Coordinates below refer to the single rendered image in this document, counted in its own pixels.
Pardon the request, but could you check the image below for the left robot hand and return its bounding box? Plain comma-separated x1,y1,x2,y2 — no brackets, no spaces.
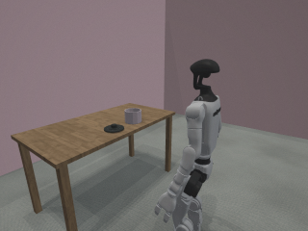
154,192,177,223

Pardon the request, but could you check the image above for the pot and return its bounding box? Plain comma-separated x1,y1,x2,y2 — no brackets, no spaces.
124,108,141,124

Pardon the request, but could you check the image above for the robot right upper arm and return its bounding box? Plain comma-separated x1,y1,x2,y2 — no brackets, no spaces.
216,95,222,132

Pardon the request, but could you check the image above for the right robot thigh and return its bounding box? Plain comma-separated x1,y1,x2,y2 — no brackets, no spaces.
189,196,202,211

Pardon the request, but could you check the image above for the robot left upper arm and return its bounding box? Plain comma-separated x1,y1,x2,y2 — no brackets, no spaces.
183,102,205,160

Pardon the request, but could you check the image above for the humanoid robot torso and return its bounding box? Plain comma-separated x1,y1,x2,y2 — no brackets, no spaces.
189,96,221,184

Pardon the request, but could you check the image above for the lid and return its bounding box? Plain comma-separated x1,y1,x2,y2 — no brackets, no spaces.
104,124,124,133

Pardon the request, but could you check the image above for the left robot forearm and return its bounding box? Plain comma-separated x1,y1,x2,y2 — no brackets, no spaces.
167,147,196,197

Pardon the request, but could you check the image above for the table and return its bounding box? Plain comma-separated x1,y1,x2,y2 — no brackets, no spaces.
11,103,176,231

